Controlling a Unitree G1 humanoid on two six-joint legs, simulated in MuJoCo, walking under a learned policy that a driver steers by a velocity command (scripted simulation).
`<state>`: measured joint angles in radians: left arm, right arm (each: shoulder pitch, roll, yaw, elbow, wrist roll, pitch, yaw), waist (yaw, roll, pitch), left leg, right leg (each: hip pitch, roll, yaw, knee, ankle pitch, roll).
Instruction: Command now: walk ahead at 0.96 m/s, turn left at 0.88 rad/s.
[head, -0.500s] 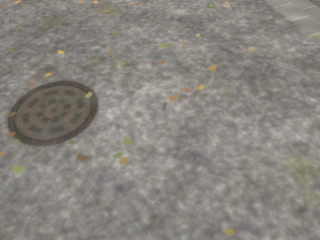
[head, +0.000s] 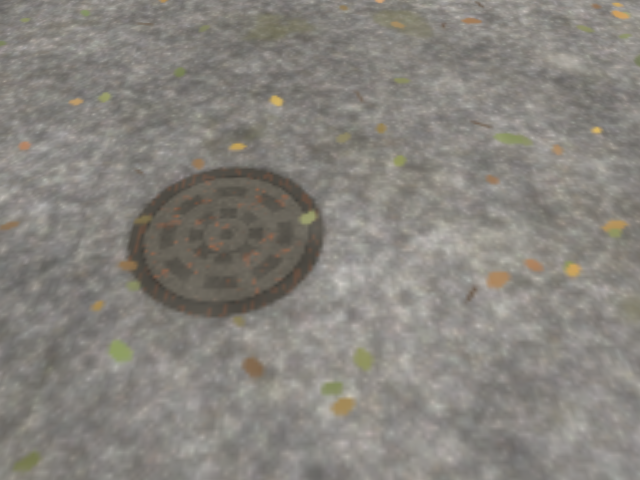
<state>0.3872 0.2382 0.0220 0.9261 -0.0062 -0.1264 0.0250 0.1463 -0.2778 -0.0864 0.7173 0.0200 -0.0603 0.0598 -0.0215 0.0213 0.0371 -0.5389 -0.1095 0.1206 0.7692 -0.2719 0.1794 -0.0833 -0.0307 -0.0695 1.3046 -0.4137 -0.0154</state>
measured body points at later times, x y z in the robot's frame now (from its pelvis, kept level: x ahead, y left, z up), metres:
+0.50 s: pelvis +0.44 -0.03 +0.04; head +0.45 -0.02 +0.49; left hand +0.44 +0.26 -0.07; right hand +0.62 -0.25 -0.08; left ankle +0.30 +0.05 -0.58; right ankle +0.51 -0.13 -0.69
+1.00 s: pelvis +0.84 +0.13 +0.04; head +0.86 +0.14 +0.49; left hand +0.87 +0.42 -0.08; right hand +1.00 -0.12 -0.07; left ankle +0.85 +0.27 -0.69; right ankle +0.79 -0.02 -0.58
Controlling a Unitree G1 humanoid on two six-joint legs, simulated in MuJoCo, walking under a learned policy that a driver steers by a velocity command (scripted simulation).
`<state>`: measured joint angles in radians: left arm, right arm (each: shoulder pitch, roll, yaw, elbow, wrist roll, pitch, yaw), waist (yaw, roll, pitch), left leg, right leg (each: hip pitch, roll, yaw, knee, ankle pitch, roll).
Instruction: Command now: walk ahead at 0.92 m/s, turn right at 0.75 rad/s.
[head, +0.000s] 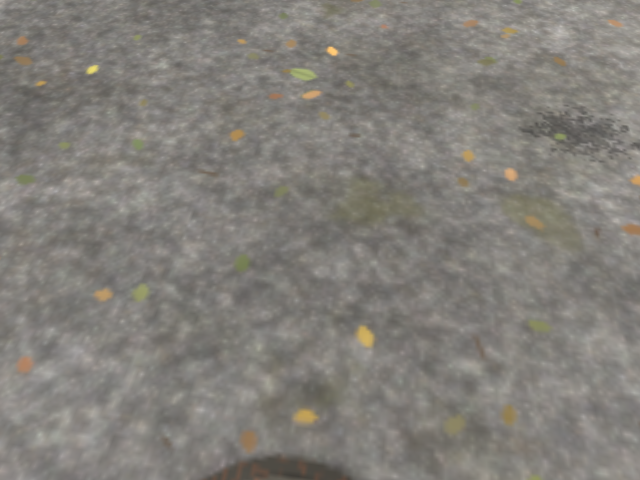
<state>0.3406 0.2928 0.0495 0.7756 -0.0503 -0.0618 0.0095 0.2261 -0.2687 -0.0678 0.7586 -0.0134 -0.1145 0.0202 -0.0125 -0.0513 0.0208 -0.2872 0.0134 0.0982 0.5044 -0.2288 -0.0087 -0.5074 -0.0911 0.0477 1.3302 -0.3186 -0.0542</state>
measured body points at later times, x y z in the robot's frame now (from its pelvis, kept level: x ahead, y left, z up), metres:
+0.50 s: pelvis +0.30 -0.04 +0.00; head +0.35 -0.08 +0.44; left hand +0.53 +0.17 -0.09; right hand +0.41 -0.37 -0.09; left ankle +0.45 +0.12 -0.65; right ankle +0.37 -0.10 -0.73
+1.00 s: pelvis +0.42 +0.00 +0.01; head +0.45 -0.01 +0.46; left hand +0.70 +0.13 -0.09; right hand +0.40 -0.30 -0.09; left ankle +0.51 +0.08 -0.73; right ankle +0.32 -0.11 -0.69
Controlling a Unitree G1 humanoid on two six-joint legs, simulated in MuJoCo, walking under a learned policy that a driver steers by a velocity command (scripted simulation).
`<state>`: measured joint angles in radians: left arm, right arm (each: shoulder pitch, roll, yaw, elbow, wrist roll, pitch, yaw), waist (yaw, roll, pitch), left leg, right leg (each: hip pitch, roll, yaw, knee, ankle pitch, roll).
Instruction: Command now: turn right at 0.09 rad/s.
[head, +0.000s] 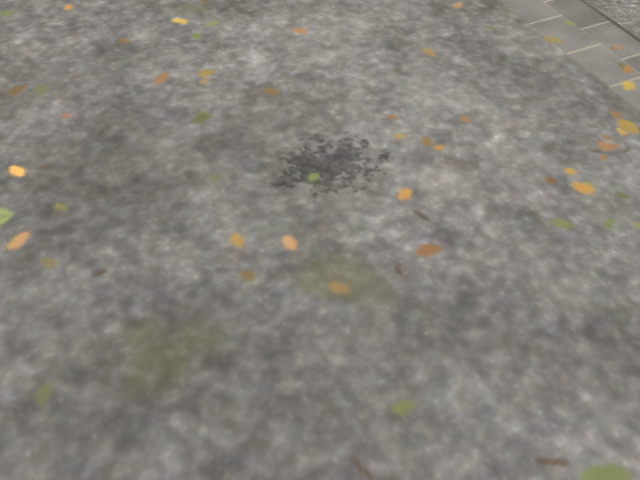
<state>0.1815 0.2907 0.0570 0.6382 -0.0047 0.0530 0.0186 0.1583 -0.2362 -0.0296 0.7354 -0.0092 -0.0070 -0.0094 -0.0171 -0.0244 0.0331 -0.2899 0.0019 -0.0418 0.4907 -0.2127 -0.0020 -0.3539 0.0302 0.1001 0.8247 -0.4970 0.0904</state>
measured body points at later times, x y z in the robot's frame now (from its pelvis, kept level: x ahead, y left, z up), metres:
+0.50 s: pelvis +0.02 +0.04 -0.03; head +0.03 +0.07 +0.42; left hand +0.12 +0.34 -0.13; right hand +0.17 -0.23 -0.11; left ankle -0.02 +0.10 -0.74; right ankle +0.00 -0.14 -0.67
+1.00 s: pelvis +0.32 +0.13 -0.02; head +0.35 +0.16 +0.43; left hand +0.37 +0.45 -0.09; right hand +0.47 -0.09 -0.14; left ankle +0.07 +0.13 -0.63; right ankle +0.43 +0.06 -0.74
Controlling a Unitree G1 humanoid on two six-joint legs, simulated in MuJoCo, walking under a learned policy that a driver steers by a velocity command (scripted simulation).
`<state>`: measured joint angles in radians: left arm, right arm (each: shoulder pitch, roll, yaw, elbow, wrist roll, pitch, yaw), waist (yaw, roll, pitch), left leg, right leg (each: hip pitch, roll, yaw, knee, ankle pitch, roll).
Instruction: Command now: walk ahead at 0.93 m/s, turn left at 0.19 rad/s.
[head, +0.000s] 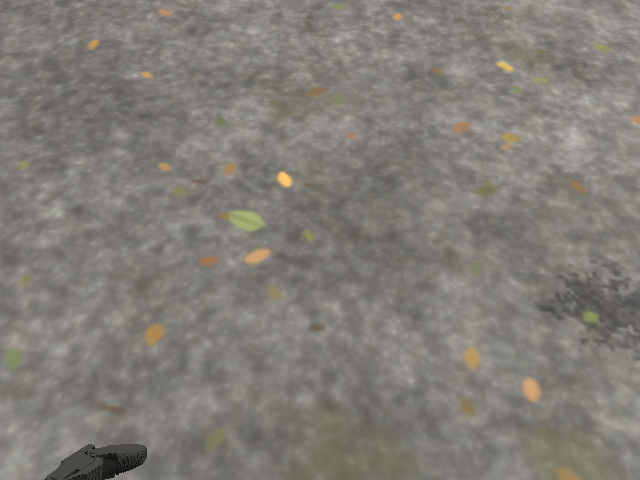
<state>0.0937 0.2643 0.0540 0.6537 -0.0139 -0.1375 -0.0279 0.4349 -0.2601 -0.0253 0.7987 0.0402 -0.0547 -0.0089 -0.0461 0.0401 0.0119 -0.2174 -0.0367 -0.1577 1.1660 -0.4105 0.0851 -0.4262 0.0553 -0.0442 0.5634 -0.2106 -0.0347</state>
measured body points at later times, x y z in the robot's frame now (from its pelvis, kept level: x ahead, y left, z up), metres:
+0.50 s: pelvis +0.44 +0.03 +0.01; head +0.47 +0.02 +0.45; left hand +0.59 +0.29 -0.11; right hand +0.50 -0.27 -0.10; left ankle +0.50 +0.16 -0.72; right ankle +0.32 -0.08 -0.61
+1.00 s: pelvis +0.82 -0.16 +0.01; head +0.84 -0.20 +0.46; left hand +1.02 +0.03 -0.10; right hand +0.85 -0.49 -0.07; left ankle +1.00 -0.04 -0.63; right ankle +0.81 -0.19 -0.72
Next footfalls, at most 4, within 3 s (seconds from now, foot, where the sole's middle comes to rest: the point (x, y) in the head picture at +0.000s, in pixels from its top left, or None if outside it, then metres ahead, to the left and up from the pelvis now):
0.34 left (240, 440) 0.54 0.16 -0.76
0.80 right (400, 306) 0.85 -0.21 -0.76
1.22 left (423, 191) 1.21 -0.32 -0.76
1.72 right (492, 193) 1.20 -0.51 -0.76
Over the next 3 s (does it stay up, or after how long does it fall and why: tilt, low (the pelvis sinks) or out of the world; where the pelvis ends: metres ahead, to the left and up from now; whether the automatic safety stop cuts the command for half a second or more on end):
stays up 1.14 -0.44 0.02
